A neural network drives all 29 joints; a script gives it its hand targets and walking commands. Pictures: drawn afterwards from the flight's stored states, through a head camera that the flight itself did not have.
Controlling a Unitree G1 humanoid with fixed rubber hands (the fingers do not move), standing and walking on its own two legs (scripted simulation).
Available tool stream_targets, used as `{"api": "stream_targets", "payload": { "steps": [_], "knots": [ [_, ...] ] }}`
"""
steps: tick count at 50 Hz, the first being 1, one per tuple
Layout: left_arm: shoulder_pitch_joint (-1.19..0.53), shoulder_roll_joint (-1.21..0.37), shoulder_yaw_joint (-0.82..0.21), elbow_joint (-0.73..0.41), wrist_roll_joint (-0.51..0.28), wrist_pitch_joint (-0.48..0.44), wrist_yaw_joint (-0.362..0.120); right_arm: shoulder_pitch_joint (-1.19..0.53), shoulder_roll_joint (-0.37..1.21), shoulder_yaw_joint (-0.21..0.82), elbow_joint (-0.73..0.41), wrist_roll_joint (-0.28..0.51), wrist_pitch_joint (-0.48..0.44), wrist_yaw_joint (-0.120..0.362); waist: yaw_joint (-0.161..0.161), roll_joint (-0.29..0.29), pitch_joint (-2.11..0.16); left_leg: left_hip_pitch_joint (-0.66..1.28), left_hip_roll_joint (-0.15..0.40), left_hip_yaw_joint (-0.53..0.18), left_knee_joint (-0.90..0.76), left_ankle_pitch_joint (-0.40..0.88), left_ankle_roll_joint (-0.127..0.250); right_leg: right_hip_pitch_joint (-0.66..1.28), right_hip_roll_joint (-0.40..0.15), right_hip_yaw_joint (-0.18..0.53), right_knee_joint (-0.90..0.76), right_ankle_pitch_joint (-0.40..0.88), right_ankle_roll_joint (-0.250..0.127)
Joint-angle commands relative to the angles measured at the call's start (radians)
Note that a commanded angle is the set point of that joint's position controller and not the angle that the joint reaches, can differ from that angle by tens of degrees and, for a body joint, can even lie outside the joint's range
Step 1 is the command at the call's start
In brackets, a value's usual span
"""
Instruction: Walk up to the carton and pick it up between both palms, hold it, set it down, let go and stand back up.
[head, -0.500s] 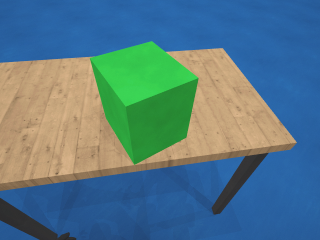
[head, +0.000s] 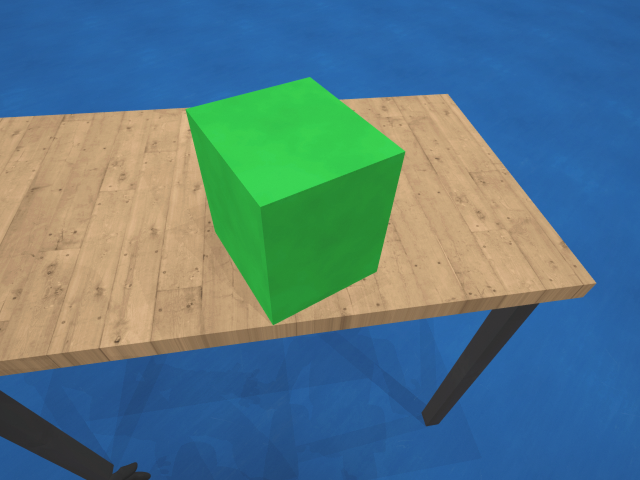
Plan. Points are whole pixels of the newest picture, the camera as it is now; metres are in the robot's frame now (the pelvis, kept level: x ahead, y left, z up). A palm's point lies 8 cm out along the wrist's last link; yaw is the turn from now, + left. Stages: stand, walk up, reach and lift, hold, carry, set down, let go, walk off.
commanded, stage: reach and lift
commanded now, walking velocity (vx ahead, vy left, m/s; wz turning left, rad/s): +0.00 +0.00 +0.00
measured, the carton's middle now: (291, 199) +0.47 +0.04 +0.11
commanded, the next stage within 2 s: none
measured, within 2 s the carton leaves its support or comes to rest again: neither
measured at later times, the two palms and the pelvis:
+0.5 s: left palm (146, 450) +0.19 +0.20 -0.03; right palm (555, 444) +0.20 -0.29 -0.03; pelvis +0.02 -0.03 +0.02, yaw +6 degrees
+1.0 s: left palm (163, 435) +0.20 +0.17 +0.02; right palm (533, 404) +0.24 -0.26 +0.00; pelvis +0.05 -0.07 +0.03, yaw +7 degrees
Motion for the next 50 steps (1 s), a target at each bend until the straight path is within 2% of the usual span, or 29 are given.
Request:
{"api": "stream_targets", "payload": {
  "steps": [1,2,3,4,5,7,9,10,11,12,13,14,16,18,21,23,25,26,28,29,31,35,36,39,41,44,47,48,50],
  "knots": [
    [-0.42,0.113,0.026,-0.127,-0.008,0.152,0.049,-0.337,-0.085,-0.156,0.085,-0.11,-0.164,0.067,-0.003,0.201,0.017,-0.061,0.142,-0.3,-0.205,-0.308,0.002,-0.186,-0.003,-0.216,0.062,-0.04,-0.141],
    [-0.333,0.074,0.014,-0.104,0.029,0.216,0.065,-0.238,-0.134,-0.198,0.148,-0.102,-0.2,0.099,-0.032,0.173,0.029,-0.071,0.161,-0.307,-0.246,-0.45,-0.001,-0.085,0.028,-0.244,0.096,-0.037,-0.141],
    [-0.328,0.117,0.042,-0.122,0.046,0.251,0.061,-0.241,-0.132,-0.164,0.158,-0.089,-0.222,0.087,-0.012,0.09,0.02,-0.096,0.114,-0.207,-0.177,-0.297,0.038,-0.051,-0.023,-0.211,0.078,-0.032,-0.14],
    [-0.352,0.12,0.061,-0.176,0.042,0.269,0.043,-0.21,-0.119,-0.147,0.133,-0.095,-0.236,0.062,-0.009,-0.02,-0.037,-0.023,0.086,-0.197,-0.083,-0.236,0.027,-0.055,-0.079,-0.139,-0.009,-0.112,-0.14],
    [-0.3,0.138,0.081,-0.327,0.018,0.258,0.047,-0.228,-0.131,-0.136,0.011,-0.033,-0.272,0.06,0.015,-0.046,-0.162,0.076,0.074,-0.202,-0.065,-0.124,0.007,-0.028,-0.049,-0.155,-0.034,-0.023,-0.131],
    [-0.25,0.136,0.063,-0.37,0.017,0.283,0.044,-0.183,-0.136,-0.145,0.02,-0.047,-0.268,0.059,-0.033,-0.06,-0.208,0.267,0.047,-0.188,-0.045,0.01,-0.022,-0.064,-0.037,-0.179,-0.08,0.137,-0.116],
    [-0.189,0.07,0.05,-0.396,0.023,0.287,0.047,-0.178,-0.182,-0.144,0.037,-0.025,-0.259,0.082,-0.041,-0.018,-0.268,0.422,0.065,-0.271,-0.102,0.16,-0.075,-0.093,-0.019,-0.229,-0.112,0.252,-0.098],
    [-0.166,0.02,0.032,-0.381,0.032,0.293,0.052,-0.154,-0.197,-0.153,0.03,-0.013,-0.251,0.096,-0.051,0.049,-0.236,0.42,0.037,-0.236,-0.142,0.198,-0.088,-0.06,0.004,-0.244,-0.143,0.277,-0.099],
    [-0.169,-0.005,0.016,-0.349,0.008,0.29,0.063,-0.194,-0.201,-0.164,0.018,-0.015,-0.25,0.107,-0.039,0.035,-0.212,0.396,0.028,-0.231,-0.167,0.202,-0.08,-0.033,-0.003,-0.222,-0.179,0.267,-0.104],
    [-0.201,0.027,0.033,-0.378,0.035,0.29,0.065,-0.186,-0.2,-0.148,0.016,-0.005,-0.239,0.109,-0.07,0.032,-0.179,0.434,0.043,-0.262,-0.203,0.14,-0.079,-0.056,-0.008,-0.226,-0.191,0.235,-0.095],
    [-0.225,0.013,0.04,-0.342,0.027,0.292,0.068,-0.235,-0.18,-0.134,0.015,-0.009,-0.228,0.101,-0.029,0.013,-0.134,0.405,0.01,-0.221,-0.201,0.139,-0.065,-0.038,-0.026,-0.199,-0.229,0.207,-0.098],
    [-0.216,0.009,0.036,-0.295,0.049,0.302,0.07,-0.221,-0.179,-0.123,0.051,-0.006,-0.205,0.108,-0.041,0.016,-0.099,0.365,0.025,-0.26,-0.235,0.061,-0.063,-0.048,-0.02,-0.21,-0.235,0.164,-0.093],
    [-0.208,-0.007,0.055,-0.373,0.049,0.291,0.087,-0.228,-0.159,-0.086,-0.054,0.05,-0.191,0.113,0.02,-0.022,-0.08,0.394,0.003,-0.213,-0.257,0.096,-0.056,-0.002,-0.038,-0.186,-0.29,0.135,-0.092],
    [-0.2,-0.004,0.075,-0.294,0.071,0.282,0.09,-0.216,-0.128,-0.073,0.03,0.014,-0.168,0.118,-0.001,-0.018,-0.025,0.377,0.005,-0.242,-0.296,0.113,-0.041,0.02,-0.031,-0.193,-0.299,0.186,-0.078],
    [-0.189,-0.029,0.072,-0.415,0.093,0.259,0.099,-0.18,-0.131,-0.058,-0.06,0.079,-0.161,0.115,0.045,-0.003,0.001,0.435,-0.017,-0.203,-0.32,0.111,-0.058,0.049,-0.049,-0.168,-0.372,0.156,-0.079],
    [-0.159,-0.048,0.071,-0.387,0.09,0.283,0.09,-0.148,-0.11,-0.064,-0.02,0.062,-0.129,0.107,0.004,0.004,0.059,0.45,-0.03,-0.222,-0.348,0.14,-0.041,0.033,-0.065,-0.153,-0.39,0.194,-0.074],
    [-0.244,-0.04,0.038,-0.673,0.043,0.254,0.116,-0.172,-0.104,-0.07,-0.233,0.105,-0.161,0.094,0.029,0.005,-0.091,0.463,-0.031,-0.208,-0.321,0.19,-0.055,0.052,-0.056,-0.161,-0.378,0.217,-0.07],
    [-0.147,-0.057,0.049,-0.483,0.069,0.263,0.105,-0.096,-0.09,-0.036,-0.151,0.067,-0.144,0.091,0.006,-0.011,0.003,0.482,-0.039,-0.201,-0.338,0.165,-0.036,0.042,-0.071,-0.136,-0.408,0.253,-0.057],
    [-0.105,-0.046,0.076,-0.448,0.072,0.269,0.083,-0.114,-0.08,-0.027,-0.147,0.062,-0.118,0.072,0.018,-0.056,0.065,0.445,-0.053,-0.189,-0.344,0.16,-0.024,0.074,-0.084,-0.126,-0.438,0.258,-0.048],
    [-0.146,-0.023,0.071,-0.654,0.031,0.234,0.093,-0.118,-0.09,-0.012,-0.307,0.109,-0.145,0.066,0.041,-0.04,-0.037,0.465,-0.049,-0.201,-0.322,0.191,-0.031,0.113,-0.095,-0.117,-0.42,0.274,-0.044],
    [-0.165,-0.044,0.055,-0.624,0.024,0.237,0.106,-0.137,-0.076,-0.012,-0.303,0.087,-0.138,0.065,0.004,-0.069,-0.035,0.478,-0.043,-0.207,-0.351,0.183,-0.03,0.035,-0.088,-0.123,-0.434,0.227,-0.043],
    [-0.135,-0.037,0.049,-0.71,-0.006,0.202,0.111,-0.098,-0.067,0.001,-0.392,0.117,-0.143,0.049,0.047,-0.08,-0.056,0.417,-0.048,-0.194,-0.344,0.21,-0.03,0.073,-0.093,-0.106,-0.44,0.272,-0.03],
    [-0.048,-0.034,0.038,-0.649,0.0,0.217,0.11,-0.027,-0.071,0.005,-0.325,0.098,-0.12,0.05,0.009,-0.083,-0.027,0.423,-0.046,-0.191,-0.358,0.206,-0.03,0.074,-0.08,-0.13,-0.427,0.294,-0.021],
    [-0.001,-0.046,0.068,-0.713,-0.014,0.216,0.106,-0.019,-0.075,0.01,-0.399,0.132,-0.125,0.041,0.018,-0.054,-0.081,0.424,-0.052,-0.193,-0.33,0.264,-0.031,0.109,-0.084,-0.127,-0.425,0.375,-0.021],
    [0.015,-0.048,0.073,-0.718,-0.01,0.219,0.106,-0.005,-0.076,0.038,-0.445,0.132,-0.138,0.03,0.034,-0.113,-0.06,0.406,-0.042,-0.192,-0.345,0.259,-0.023,0.116,-0.087,-0.133,-0.435,0.401,0.003],
    [0.076,-0.064,0.095,-0.727,0.007,0.215,0.102,0.05,-0.062,0.093,-0.443,0.159,-0.14,0.025,0.032,-0.085,-0.074,0.416,-0.052,-0.185,-0.354,0.346,-0.025,0.147,-0.083,-0.142,-0.454,0.502,-0.003],
    [0.07,-0.099,0.068,-0.929,-0.006,0.161,0.118,0.019,-0.08,0.081,-0.573,0.205,-0.188,0.024,0.029,-0.056,-0.18,0.446,-0.049,-0.183,-0.349,0.471,-0.05,0.185,-0.063,-0.145,-0.427,0.667,-0.003],
    [0.1,-0.106,0.083,-0.831,0.02,0.172,0.116,0.067,-0.068,0.087,-0.456,0.202,-0.179,0.029,0.022,-0.016,-0.119,0.442,-0.047,-0.197,-0.353,0.474,-0.052,0.169,-0.075,-0.125,-0.454,0.646,-0.015],
    [0.094,-0.108,0.072,-0.855,0.028,0.172,0.121,0.043,-0.104,0.093,-0.511,0.205,-0.178,0.037,0.062,-0.012,-0.068,0.433,-0.044,-0.185,-0.362,0.435,-0.051,0.162,-0.066,-0.136,-0.439,0.576,-0.024]
  ]
}}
